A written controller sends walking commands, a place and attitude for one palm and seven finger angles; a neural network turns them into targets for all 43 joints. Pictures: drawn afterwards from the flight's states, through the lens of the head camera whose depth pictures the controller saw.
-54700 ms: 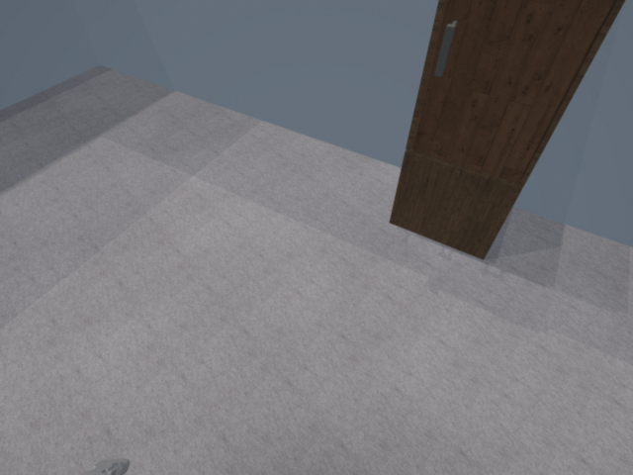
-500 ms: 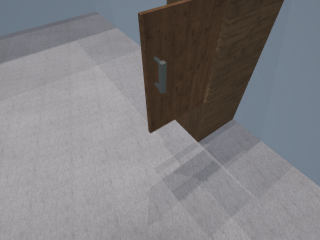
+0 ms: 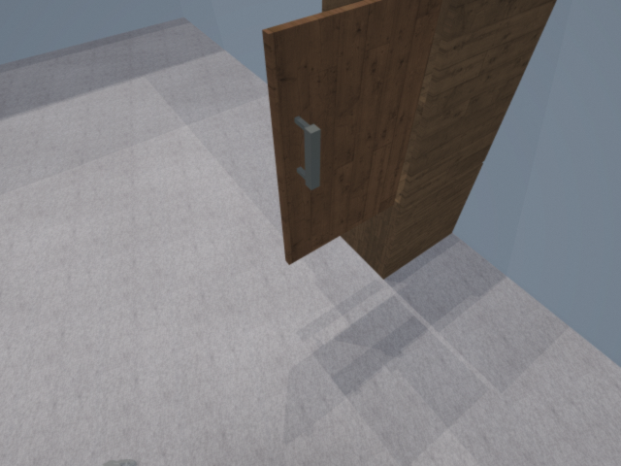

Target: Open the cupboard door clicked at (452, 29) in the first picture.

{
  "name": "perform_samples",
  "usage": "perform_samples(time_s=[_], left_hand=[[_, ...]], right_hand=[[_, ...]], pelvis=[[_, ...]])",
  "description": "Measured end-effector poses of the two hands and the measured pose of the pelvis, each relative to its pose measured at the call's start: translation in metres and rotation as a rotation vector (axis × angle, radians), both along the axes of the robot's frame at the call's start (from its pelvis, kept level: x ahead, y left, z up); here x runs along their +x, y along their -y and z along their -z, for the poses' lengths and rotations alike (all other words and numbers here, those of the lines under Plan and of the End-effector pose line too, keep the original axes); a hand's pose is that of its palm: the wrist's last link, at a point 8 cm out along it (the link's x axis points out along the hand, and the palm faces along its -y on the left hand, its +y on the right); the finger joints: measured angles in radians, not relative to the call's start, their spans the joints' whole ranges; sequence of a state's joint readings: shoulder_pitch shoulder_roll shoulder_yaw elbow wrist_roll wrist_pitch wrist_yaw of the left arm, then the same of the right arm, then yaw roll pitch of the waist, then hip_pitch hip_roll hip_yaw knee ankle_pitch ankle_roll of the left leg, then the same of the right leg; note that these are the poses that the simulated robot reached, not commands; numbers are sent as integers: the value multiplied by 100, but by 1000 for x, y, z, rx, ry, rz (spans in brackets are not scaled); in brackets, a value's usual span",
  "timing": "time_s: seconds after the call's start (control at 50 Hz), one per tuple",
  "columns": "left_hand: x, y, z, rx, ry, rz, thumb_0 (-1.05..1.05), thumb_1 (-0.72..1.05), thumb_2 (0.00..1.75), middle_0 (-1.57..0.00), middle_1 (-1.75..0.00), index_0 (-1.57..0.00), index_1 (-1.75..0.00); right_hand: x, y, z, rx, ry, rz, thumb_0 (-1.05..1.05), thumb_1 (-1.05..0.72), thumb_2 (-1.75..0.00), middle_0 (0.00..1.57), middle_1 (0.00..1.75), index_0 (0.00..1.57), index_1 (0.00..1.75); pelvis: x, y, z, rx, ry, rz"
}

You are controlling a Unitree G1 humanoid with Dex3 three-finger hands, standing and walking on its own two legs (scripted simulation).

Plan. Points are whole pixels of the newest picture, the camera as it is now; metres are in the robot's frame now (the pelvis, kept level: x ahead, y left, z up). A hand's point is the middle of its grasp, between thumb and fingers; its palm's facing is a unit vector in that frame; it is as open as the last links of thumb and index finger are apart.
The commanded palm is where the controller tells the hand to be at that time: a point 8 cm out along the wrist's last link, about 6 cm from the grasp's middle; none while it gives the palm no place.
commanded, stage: look to check the result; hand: left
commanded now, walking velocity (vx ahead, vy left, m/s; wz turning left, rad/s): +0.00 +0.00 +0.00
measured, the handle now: (306, 153) +0.64 +0.05 +0.01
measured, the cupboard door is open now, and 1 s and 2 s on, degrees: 90 90 90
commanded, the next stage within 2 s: stand and wait in 0.02 s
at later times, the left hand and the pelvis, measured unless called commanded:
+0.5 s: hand out of the picture +0.10 +0.23 -0.16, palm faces -0.03 -0.94 -0.33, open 7.4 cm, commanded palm none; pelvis +0.02 -0.01 +0.00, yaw +0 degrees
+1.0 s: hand out of the picture +0.10 +0.23 -0.16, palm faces -0.04 -0.94 -0.33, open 7.4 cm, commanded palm none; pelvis +0.02 -0.01 +0.00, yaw -1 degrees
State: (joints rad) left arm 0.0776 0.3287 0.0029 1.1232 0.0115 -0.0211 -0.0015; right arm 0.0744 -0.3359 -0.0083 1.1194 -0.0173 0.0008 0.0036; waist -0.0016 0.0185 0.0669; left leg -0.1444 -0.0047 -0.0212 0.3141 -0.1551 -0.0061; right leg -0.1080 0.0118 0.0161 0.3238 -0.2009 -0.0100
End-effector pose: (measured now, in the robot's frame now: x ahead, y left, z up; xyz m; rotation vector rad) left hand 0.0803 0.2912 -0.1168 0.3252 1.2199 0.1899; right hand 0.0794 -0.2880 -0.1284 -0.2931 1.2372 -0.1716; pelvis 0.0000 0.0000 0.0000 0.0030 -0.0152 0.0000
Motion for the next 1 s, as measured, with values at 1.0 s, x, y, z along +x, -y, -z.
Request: perform_samples(time_s=[1.0], left_hand=[[12,14,3,-14,-7,3,0,90,90,-21,-29,-21,-30]], right_hand=[[3,9,-2,-8,-14,25,1,-90,-90,20,30,21,30]], pelvis=[[15,10,-1,1,3,11]])
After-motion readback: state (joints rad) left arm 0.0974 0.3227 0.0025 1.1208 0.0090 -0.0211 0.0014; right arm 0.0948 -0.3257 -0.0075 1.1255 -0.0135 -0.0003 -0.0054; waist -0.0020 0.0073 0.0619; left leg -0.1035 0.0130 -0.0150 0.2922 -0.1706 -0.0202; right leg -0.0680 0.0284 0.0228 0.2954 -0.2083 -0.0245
